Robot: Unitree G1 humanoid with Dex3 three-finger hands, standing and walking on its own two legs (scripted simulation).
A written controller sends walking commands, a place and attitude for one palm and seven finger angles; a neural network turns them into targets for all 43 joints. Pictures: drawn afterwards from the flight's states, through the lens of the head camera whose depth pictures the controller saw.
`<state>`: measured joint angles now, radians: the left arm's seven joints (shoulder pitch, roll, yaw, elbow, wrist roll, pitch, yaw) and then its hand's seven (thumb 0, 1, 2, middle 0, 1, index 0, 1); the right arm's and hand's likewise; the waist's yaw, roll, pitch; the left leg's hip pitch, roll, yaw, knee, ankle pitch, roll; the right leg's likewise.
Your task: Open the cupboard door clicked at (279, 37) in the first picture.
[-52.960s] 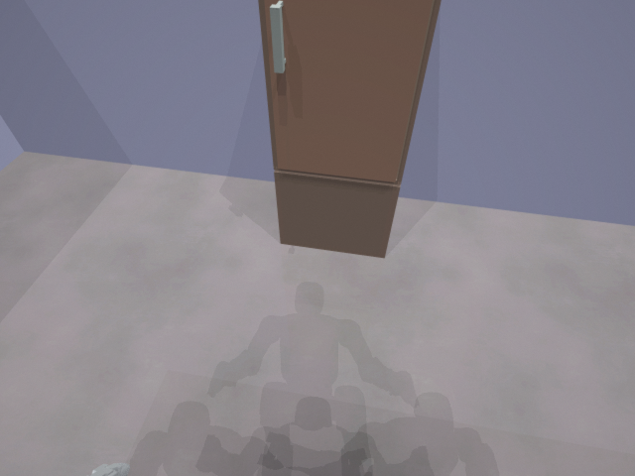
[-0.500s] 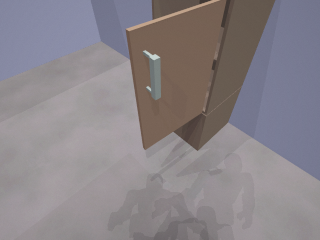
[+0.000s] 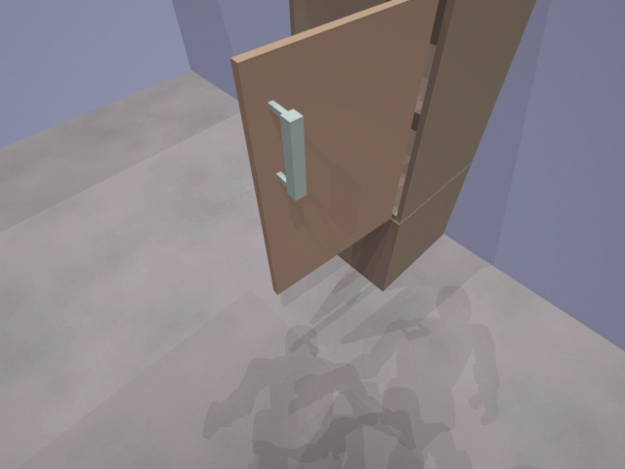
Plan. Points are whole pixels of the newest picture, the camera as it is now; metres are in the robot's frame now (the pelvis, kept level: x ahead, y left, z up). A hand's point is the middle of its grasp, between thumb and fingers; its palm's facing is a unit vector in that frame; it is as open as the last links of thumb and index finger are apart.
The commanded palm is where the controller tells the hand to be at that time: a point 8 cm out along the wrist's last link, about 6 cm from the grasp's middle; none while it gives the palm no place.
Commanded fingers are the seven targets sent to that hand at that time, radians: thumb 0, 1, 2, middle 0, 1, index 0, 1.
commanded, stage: look to check the result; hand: left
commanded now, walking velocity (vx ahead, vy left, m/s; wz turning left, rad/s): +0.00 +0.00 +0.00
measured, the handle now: (286, 152) +0.55 +0.07 +0.09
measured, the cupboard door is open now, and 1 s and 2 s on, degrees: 85 85 85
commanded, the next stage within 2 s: stand and wait in 0.26 s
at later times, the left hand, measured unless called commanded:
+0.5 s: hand out of the picture +0.08 +0.22 -0.16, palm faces -0.01 -0.95 -0.30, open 7.4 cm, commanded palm none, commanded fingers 0.00 0.90 0.90 -0.20 -0.30 -0.20 -0.30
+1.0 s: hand out of the picture +0.07 +0.22 -0.16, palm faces -0.02 -0.95 -0.30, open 7.4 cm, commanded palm none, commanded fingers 0.00 0.90 0.90 -0.20 -0.30 -0.20 -0.30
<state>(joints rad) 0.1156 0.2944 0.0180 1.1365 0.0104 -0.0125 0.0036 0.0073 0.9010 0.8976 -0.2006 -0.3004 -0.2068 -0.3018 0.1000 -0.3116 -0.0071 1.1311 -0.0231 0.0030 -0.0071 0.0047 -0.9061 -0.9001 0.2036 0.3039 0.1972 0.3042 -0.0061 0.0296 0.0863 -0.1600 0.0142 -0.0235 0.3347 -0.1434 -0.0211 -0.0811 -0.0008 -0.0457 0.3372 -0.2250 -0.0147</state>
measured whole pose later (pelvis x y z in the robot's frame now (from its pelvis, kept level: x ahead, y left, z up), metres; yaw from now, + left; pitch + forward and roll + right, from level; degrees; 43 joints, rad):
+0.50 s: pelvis +0.02 +0.00 +0.00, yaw +0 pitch -2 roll +0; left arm 0.13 0.27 0.01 1.13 0.01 -0.02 0.01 0.01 0.90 0.90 -0.20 -0.30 -0.21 -0.30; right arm 0.11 -0.29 0.00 1.14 -0.02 0.00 -0.01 0.00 -0.91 -0.90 0.20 0.30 0.20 0.30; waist -0.01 0.02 0.07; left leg -0.13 0.02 -0.02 0.32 -0.16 -0.03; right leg -0.05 0.00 -0.04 0.32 -0.24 -0.02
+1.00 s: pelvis +0.02 +0.00 +0.00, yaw -1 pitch -2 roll +0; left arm 0.15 0.27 0.01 1.14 0.01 -0.02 0.01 0.01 0.90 0.90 -0.20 -0.30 -0.21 -0.30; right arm 0.13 -0.28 -0.01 1.14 -0.02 0.00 -0.01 0.00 -0.91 -0.90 0.20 0.30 0.20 0.30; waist -0.01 0.01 0.07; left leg -0.12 0.02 -0.01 0.32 -0.16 -0.02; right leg -0.04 0.00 -0.03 0.31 -0.23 -0.02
